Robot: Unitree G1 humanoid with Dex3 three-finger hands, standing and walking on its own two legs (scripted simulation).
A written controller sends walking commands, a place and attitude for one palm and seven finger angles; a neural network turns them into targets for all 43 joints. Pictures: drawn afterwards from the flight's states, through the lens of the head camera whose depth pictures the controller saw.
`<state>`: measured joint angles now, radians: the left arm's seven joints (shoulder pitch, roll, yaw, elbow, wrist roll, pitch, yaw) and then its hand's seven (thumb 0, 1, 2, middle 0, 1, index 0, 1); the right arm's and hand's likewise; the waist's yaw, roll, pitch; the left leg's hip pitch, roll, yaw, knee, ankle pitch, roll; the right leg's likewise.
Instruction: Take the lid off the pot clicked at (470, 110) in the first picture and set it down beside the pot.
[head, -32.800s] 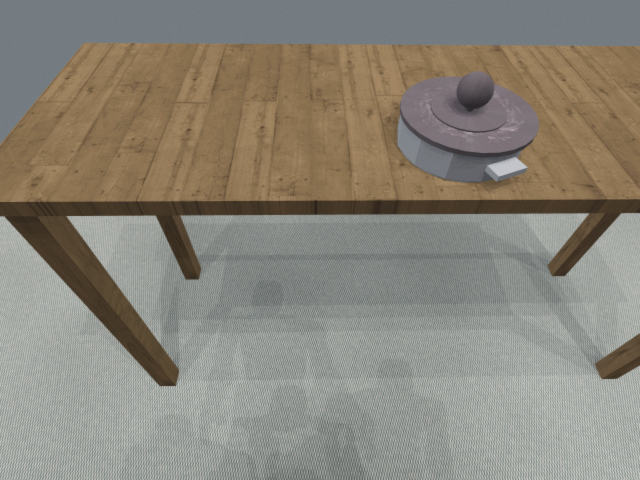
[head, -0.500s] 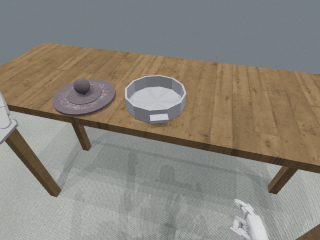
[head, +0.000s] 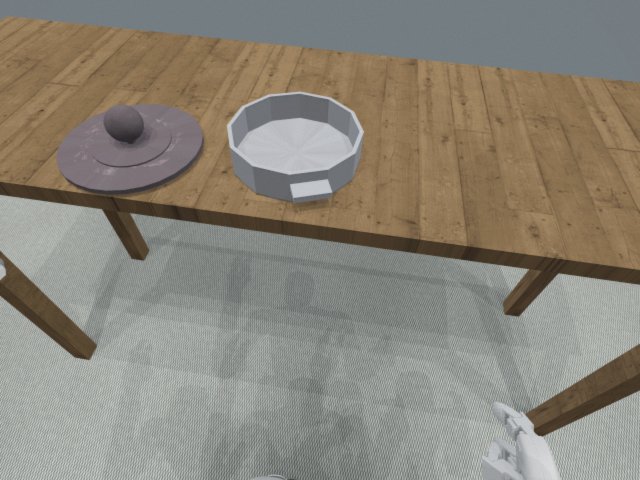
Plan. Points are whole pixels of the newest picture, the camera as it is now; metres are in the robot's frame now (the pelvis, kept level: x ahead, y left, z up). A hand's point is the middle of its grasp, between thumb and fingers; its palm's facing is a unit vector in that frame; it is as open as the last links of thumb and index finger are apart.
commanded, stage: step back with the hand held close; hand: left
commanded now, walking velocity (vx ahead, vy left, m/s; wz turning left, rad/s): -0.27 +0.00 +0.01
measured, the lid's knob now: (124, 123) +0.55 +0.32 +0.13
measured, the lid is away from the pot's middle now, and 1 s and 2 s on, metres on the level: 0.25 0.25 0.25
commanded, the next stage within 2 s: stop stepping back and stand still in 1.06 s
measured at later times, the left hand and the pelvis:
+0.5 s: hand out of the picture +0.14 +0.24 +0.29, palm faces +0.54 -0.75 -0.38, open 7.4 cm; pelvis -0.05 +0.01 -0.01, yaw +1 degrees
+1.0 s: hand out of the picture +0.09 +0.27 +0.31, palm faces +0.54 -0.80 -0.26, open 7.4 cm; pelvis -0.11 +0.04 -0.02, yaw +1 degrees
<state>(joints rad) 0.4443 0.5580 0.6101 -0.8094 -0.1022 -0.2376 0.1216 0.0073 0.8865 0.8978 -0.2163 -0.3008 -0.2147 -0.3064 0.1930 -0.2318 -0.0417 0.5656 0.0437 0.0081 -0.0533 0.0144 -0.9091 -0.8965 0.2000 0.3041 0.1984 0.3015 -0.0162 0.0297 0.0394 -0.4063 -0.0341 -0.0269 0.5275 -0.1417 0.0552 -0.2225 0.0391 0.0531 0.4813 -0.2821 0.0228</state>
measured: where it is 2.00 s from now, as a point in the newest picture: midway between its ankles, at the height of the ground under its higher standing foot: outside the picture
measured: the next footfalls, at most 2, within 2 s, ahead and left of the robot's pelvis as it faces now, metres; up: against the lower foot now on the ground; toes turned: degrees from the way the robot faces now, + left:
right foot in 1.10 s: -0.16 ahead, +0.00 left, +0.00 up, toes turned +2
left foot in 1.32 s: -0.13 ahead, +0.22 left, +0.00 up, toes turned +3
